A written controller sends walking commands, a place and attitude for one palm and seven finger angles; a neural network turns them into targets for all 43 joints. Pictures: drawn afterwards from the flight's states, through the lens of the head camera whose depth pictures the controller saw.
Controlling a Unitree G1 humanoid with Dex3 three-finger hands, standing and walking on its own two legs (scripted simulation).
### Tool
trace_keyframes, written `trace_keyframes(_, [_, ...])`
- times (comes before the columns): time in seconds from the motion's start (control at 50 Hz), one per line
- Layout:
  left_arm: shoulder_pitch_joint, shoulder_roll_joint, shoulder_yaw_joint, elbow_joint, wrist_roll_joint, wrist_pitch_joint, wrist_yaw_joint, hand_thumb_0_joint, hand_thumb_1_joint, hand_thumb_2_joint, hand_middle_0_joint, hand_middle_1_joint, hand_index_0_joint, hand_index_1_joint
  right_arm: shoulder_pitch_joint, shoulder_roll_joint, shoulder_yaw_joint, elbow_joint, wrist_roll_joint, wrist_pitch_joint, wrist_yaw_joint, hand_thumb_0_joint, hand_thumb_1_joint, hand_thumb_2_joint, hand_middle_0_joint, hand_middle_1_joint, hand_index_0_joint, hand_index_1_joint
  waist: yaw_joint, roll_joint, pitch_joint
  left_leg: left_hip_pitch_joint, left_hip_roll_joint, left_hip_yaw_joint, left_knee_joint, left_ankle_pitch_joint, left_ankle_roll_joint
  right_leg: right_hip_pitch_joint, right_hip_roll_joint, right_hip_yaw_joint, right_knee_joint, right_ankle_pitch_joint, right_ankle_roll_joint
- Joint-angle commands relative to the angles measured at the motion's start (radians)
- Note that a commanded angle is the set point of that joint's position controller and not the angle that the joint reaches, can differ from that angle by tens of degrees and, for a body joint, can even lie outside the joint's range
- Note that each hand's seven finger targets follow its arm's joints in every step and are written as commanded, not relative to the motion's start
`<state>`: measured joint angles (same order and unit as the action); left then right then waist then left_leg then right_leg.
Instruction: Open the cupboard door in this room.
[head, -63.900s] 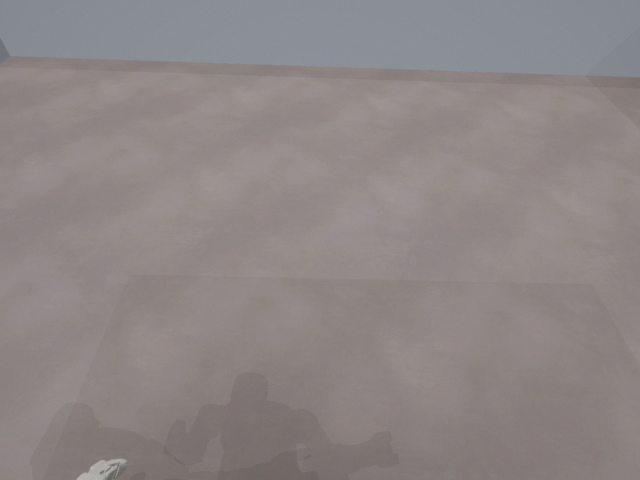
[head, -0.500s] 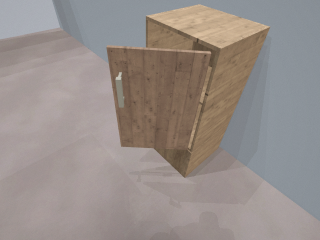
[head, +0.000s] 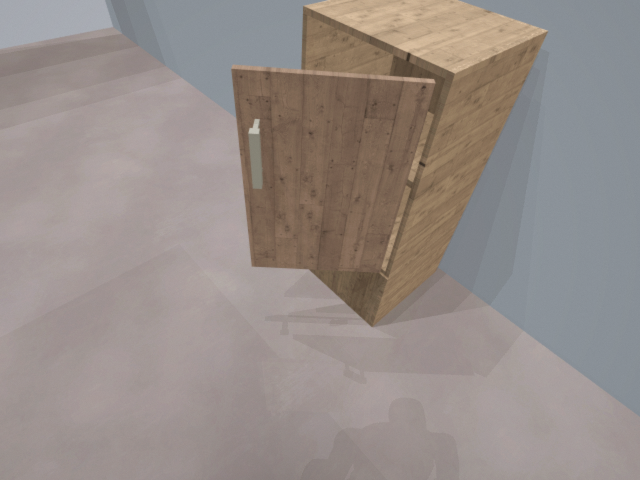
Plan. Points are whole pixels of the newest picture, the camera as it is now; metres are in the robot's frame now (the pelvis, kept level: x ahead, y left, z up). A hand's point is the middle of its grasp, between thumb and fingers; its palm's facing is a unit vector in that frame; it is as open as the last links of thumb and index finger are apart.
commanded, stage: come to a stop and stand still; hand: left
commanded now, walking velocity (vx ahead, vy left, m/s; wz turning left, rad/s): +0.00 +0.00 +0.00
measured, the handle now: (257, 154) +0.73 +0.18 -0.02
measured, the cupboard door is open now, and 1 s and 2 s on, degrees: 47 47 47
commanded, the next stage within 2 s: look again from close up in 0.22 s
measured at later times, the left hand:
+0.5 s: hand out of the picture -0.03 +0.13 -0.17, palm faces +0.05 -0.99 -0.15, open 7.4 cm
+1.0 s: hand out of the picture +0.02 +0.12 -0.17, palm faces +0.03 -0.98 -0.17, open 7.3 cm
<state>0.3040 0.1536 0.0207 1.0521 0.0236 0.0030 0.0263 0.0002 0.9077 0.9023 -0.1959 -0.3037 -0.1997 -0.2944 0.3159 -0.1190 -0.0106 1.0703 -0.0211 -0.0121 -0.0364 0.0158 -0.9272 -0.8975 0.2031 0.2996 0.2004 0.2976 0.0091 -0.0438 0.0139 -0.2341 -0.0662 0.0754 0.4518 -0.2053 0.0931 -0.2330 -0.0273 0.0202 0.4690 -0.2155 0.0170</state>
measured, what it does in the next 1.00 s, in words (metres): shifts its weight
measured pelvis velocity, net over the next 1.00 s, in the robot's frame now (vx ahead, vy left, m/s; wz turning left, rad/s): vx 0.03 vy -0.04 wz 0.00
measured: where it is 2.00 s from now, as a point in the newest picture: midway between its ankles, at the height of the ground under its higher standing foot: outside the picture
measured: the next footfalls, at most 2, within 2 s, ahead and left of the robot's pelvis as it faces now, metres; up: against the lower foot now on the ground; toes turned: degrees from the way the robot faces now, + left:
right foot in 1.68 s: +0.33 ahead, -0.11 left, +0.00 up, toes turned +3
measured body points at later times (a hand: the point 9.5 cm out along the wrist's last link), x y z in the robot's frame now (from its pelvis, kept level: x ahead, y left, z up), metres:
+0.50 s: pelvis +0.00 -0.02 +0.00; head +0.00 -0.02 +0.45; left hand -0.03 +0.19 -0.16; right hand +0.00 -0.24 -0.16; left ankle +0.03 +0.06 -0.74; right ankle +0.02 -0.14 -0.74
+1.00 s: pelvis +0.03 -0.04 +0.00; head +0.03 -0.04 +0.45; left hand +0.02 +0.17 -0.16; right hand +0.01 -0.25 -0.16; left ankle +0.03 +0.06 -0.74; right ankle +0.02 -0.14 -0.74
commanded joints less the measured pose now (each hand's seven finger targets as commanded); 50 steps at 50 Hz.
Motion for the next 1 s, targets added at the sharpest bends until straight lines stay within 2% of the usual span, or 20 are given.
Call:
trace_keyframes(0.0, [0.06, 0.051, -0.001, -0.014, -0.003, -0.014, 0.001, 0.0, 0.9, 0.9, -0.2, -0.3, -0.2, -0.3, 0.031, -0.131, -0.023, -0.038, 0.008, -0.027, -0.002, 0.0, -0.9, -0.9, 0.2, 0.3, 0.2, 0.3, 0.0, 0.041, 0.026, -0.041, 0.205, -0.24, -0.217, -0.094, -0.031, 0.05, -0.046, 0.023, -0.055, 0.035, -0.044])
trace_keyframes(0.02, [0.054, 0.051, -0.002, -0.015, -0.004, -0.012, 0.001, 0.0, 0.9, 0.9, -0.2, -0.3, -0.2, -0.3, 0.03, -0.139, -0.025, -0.036, 0.007, -0.024, 0.0, 0.0, -0.9, -0.9, 0.2, 0.3, 0.2, 0.3, -0.003, 0.035, 0.038, -0.05, 0.205, -0.251, -0.235, -0.157, -0.033, 0.041, -0.042, 0.019, -0.053, 0.011, -0.042])
trace_keyframes(0.06, [0.054, 0.054, -0.001, -0.014, -0.001, -0.007, 0.0, 0.0, 0.9, 0.9, -0.2, -0.3, -0.2, -0.3, 0.023, -0.149, -0.027, -0.032, 0.006, -0.018, 0.002, 0.0, -0.9, -0.9, 0.2, 0.3, 0.2, 0.3, -0.001, 0.076, 0.054, -0.066, 0.211, -0.269, -0.272, -0.256, -0.035, 0.026, -0.037, 0.008, -0.046, -0.025, -0.04])
trace_keyframes(0.1, [0.056, 0.057, -0.001, -0.011, 0.001, -0.008, 0.001, 0.0, 0.9, 0.9, -0.2, -0.3, -0.2, -0.3, 0.019, -0.146, -0.026, -0.029, 0.006, -0.016, 0.004, 0.0, -0.9, -0.9, 0.2, 0.3, 0.2, 0.3, 0.002, 0.085, 0.062, -0.082, 0.209, -0.264, -0.278, -0.27, -0.034, 0.029, -0.04, 0.009, -0.05, -0.024, -0.042])
trace_keyframes(0.16, [0.067, 0.055, -0.003, -0.003, 0.0, -0.01, 0.001, 0.0, 0.9, 0.9, -0.2, -0.3, -0.2, -0.3, 0.019, -0.144, -0.025, -0.023, 0.005, -0.011, 0.007, 0.0, -0.9, -0.9, 0.2, 0.3, 0.2, 0.3, 0.001, 0.067, 0.08, -0.102, 0.199, -0.256, -0.274, -0.292, -0.035, 0.025, -0.041, 0.016, -0.06, -0.035, -0.043])
trace_keyframes(0.2, [0.073, 0.054, -0.004, 0.0, 0.0, -0.013, 0.002, 0.0, 0.9, 0.9, -0.2, -0.3, -0.2, -0.3, 0.019, -0.14, -0.024, -0.019, 0.006, -0.01, 0.008, 0.0, -0.9, -0.9, 0.2, 0.3, 0.2, 0.3, 0.0, 0.049, 0.079, -0.09, 0.192, -0.244, -0.26, -0.264, -0.035, 0.02, -0.047, 0.024, -0.074, -0.028, -0.045])
trace_keyframes(0.3, [0.088, 0.055, -0.008, 0.007, -0.001, -0.02, 0.005, 0.0, 0.9, 0.9, -0.2, -0.3, -0.2, -0.3, 0.026, -0.133, -0.02, -0.011, 0.007, -0.009, 0.011, 0.0, -0.9, -0.9, 0.2, 0.3, 0.2, 0.3, -0.007, 0.049, 0.083, -0.074, 0.176, -0.215, -0.231, -0.235, -0.041, -0.006, -0.056, 0.048, -0.097, -0.043, -0.049])
trace_keyframes(0.4, [0.095, 0.054, -0.013, 0.01, -0.003, -0.028, 0.007, 0.0, 0.9, 0.9, -0.2, -0.3, -0.2, -0.3, 0.035, -0.12, -0.013, -0.005, 0.01, -0.009, 0.011, 0.0, -0.9, -0.9, 0.2, 0.3, 0.2, 0.3, -0.016, 0.015, 0.078, -0.04, 0.161, -0.186, -0.185, -0.171, -0.045, -0.041, -0.066, 0.079, -0.129, -0.072, -0.054])
trace_keyframes(0.46, [0.103, 0.053, -0.015, 0.013, -0.005, -0.032, 0.007, 0.0, 0.9, 0.9, -0.2, -0.3, -0.2, -0.3, 0.036, -0.111, -0.009, 0.003, 0.01, -0.012, 0.01, 0.0, -0.9, -0.9, 0.2, 0.3, 0.2, 0.3, -0.016, 0.028, 0.069, -0.022, 0.154, -0.17, -0.165, -0.135, -0.049, -0.047, -0.07, 0.09, -0.137, -0.072, -0.056])
trace_keyframes(0.48, [0.104, 0.053, -0.016, 0.014, -0.005, -0.034, 0.008, 0.0, 0.9, 0.9, -0.2, -0.3, -0.2, -0.3, 0.035, -0.111, -0.009, 0.001, 0.011, -0.011, 0.009, 0.0, -0.9, -0.9, 0.2, 0.3, 0.2, 0.3, -0.018, 0.012, 0.069, -0.016, 0.154, -0.164, -0.152, -0.114, -0.049, -0.05, -0.07, 0.095, -0.142, -0.067, -0.058])
trace_keyframes(0.5, [0.103, 0.053, -0.017, 0.015, -0.006, -0.034, 0.008, 0.0, 0.9, 0.9, -0.2, -0.3, -0.2, -0.3, 0.037, -0.109, -0.007, 0.002, 0.012, -0.013, 0.009, 0.0, -0.9, -0.9, 0.2, 0.3, 0.2, 0.3, -0.019, 0.027, 0.064, -0.012, 0.151, -0.155, -0.145, -0.099, -0.052, -0.049, -0.073, 0.098, -0.143, -0.062, -0.059])
trace_keyframes(0.7, [0.107, 0.051, -0.019, 0.018, -0.009, -0.037, 0.012, 0.0, 0.9, 0.9, -0.2, -0.3, -0.2, -0.3, 0.038, -0.096, 0.003, 0.018, 0.013, -0.019, 0.005, 0.0, -0.9, -0.9, 0.2, 0.3, 0.2, 0.3, -0.012, 0.041, 0.053, 0.0, 0.155, -0.135, -0.124, -0.012, -0.057, -0.01, -0.071, 0.094, -0.132, 0.015, -0.062])
trace_keyframes(0.82, [0.102, 0.055, -0.019, 0.017, -0.011, -0.04, 0.014, 0.0, 0.9, 0.9, -0.2, -0.3, -0.2, -0.3, 0.043, -0.09, 0.005, 0.029, 0.013, -0.021, 0.003, 0.0, -0.9, -0.9, 0.2, 0.3, 0.2, 0.3, -0.009, 0.025, 0.045, 0.01, 0.155, -0.123, -0.109, 0.047, -0.061, 0.02, -0.071, 0.098, -0.127, 0.078, -0.064])
trace_keyframes(0.88, [0.1, 0.055, -0.019, 0.015, -0.012, -0.038, 0.015, 0.0, 0.9, 0.9, -0.2, -0.3, -0.2, -0.3, 0.042, -0.091, 0.005, 0.031, 0.012, -0.019, 0.002, 0.0, -0.9, -0.9, 0.2, 0.3, 0.2, 0.3, -0.008, 0.038, 0.056, 0.012, 0.158, -0.122, -0.11, 0.045, -0.062, 0.016, -0.067, 0.094, -0.128, 0.072, -0.065])
trace_keyframes(0.92, [0.095, 0.057, -0.017, 0.014, -0.012, -0.037, 0.014, 0.0, 0.9, 0.9, -0.2, -0.3, -0.2, -0.3, 0.043, -0.088, 0.007, 0.035, 0.011, -0.019, 0.002, 0.0, -0.9, -0.9, 0.2, 0.3, 0.2, 0.3, -0.007, 0.042, 0.07, 0.006, 0.159, -0.123, -0.119, 0.033, -0.063, 0.01, -0.067, 0.092, -0.129, 0.058, -0.064])
trace_keyframes(0.96, [0.109, 0.062, -0.011, 0.014, -0.008, -0.035, 0.009, 0.0, 0.9, 0.9, -0.2, -0.3, -0.2, -0.3, 0.063, -0.102, 0.003, 0.037, 0.006, -0.016, 0.005, 0.0, -0.9, -0.9, 0.2, 0.3, 0.2, 0.3, -0.006, 0.029, 0.05, 0.008, 0.154, -0.118, -0.112, -0.105, -0.057, 0.015, -0.057, 0.093, -0.12, -0.095, -0.074])
trace_keyframes(0.98, [0.111, 0.065, -0.006, 0.01, -0.004, -0.032, 0.007, 0.0, 0.9, 0.9, -0.2, -0.3, -0.2, -0.3, 0.064, -0.106, -0.001, 0.035, 0.004, -0.013, 0.007, 0.0, -0.9, -0.9, 0.2, 0.3, 0.2, 0.3, -0.003, 0.017, 0.062, -0.014, 0.152, -0.12, -0.104, -0.179, -0.051, 0.006, -0.056, 0.103, -0.125, -0.18, -0.081])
